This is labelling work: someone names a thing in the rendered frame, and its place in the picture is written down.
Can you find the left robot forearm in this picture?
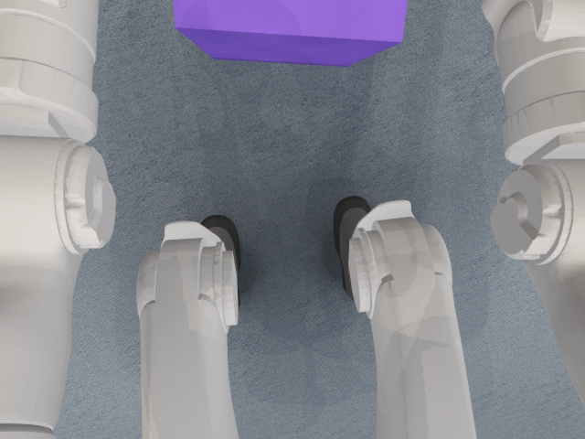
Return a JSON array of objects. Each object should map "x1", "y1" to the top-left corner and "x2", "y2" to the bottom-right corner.
[{"x1": 0, "y1": 0, "x2": 99, "y2": 144}]

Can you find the robot right upper arm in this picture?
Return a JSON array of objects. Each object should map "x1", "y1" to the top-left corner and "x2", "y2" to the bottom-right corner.
[{"x1": 491, "y1": 159, "x2": 585, "y2": 408}]

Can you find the robot left upper arm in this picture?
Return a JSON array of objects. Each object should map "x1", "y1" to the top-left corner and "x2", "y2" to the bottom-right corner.
[{"x1": 0, "y1": 134, "x2": 116, "y2": 439}]

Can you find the carton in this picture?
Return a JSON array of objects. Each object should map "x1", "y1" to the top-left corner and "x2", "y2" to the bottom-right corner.
[{"x1": 174, "y1": 0, "x2": 408, "y2": 67}]

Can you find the left robot thigh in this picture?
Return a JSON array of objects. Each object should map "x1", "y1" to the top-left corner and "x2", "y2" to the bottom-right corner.
[{"x1": 140, "y1": 238, "x2": 239, "y2": 439}]

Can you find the right robot forearm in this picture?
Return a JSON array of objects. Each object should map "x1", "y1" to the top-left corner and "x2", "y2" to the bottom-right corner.
[{"x1": 481, "y1": 0, "x2": 585, "y2": 166}]

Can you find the robot left foot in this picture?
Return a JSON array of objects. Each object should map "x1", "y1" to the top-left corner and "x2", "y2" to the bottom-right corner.
[{"x1": 201, "y1": 215, "x2": 241, "y2": 311}]

